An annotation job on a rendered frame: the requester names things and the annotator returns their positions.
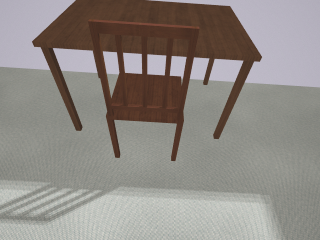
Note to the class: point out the chair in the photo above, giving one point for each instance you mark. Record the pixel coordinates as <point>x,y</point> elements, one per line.
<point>144,97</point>

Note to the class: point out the table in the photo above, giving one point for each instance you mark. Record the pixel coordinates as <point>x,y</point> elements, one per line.
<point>221,36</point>

